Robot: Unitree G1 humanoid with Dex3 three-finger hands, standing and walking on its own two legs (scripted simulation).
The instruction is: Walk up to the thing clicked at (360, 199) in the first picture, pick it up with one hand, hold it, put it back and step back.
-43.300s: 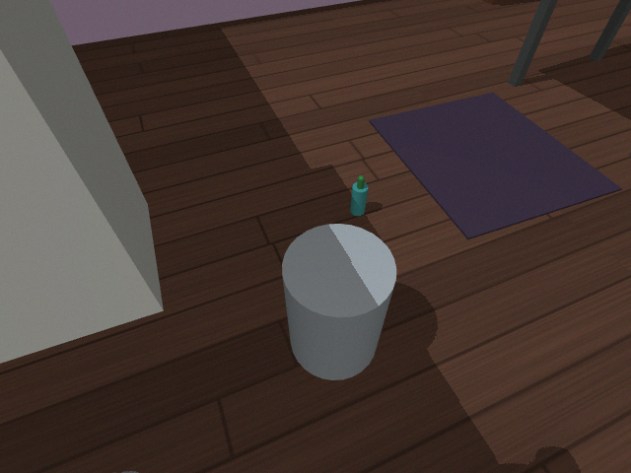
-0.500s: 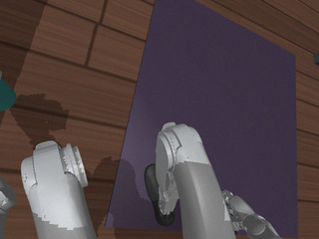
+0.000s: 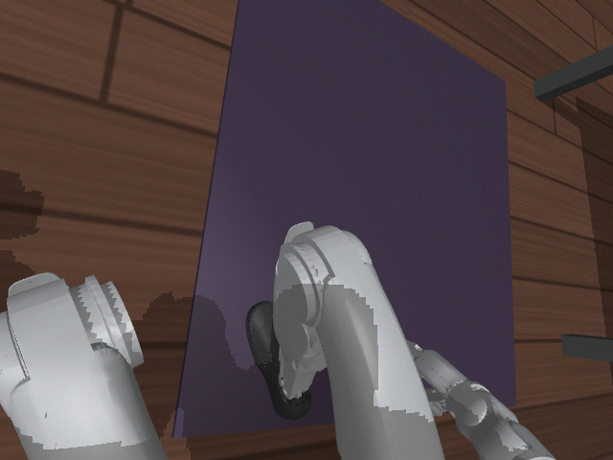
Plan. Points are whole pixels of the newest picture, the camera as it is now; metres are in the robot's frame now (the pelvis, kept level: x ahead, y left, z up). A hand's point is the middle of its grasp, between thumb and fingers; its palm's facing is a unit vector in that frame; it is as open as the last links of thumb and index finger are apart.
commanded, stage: lower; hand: left
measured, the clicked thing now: out of the picture +0.45 +0.35 -0.19
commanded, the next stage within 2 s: loosen in 0.08 s
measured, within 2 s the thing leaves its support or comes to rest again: rests again in 1.22 s
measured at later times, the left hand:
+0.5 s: hand out of the picture +0.46 +0.35 -0.15, palm faces +0.49 -0.87 +0.00, open 9.2 cm
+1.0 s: hand out of the picture +0.46 +0.35 -0.15, palm faces +0.51 -0.86 +0.02, open 16.9 cm
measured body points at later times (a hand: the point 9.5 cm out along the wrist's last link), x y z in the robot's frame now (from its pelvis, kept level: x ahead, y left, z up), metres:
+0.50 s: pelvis -0.01 +0.01 +0.00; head +0.23 +0.18 +0.33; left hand +0.43 +0.40 -0.15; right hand +0.14 -0.25 -0.04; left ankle +0.07 +0.13 -0.26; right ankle +0.12 -0.12 -0.25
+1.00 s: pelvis -0.01 +0.01 +0.00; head +0.24 +0.19 +0.33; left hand +0.43 +0.40 -0.15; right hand +0.14 -0.24 -0.04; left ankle +0.07 +0.13 -0.26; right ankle +0.12 -0.12 -0.25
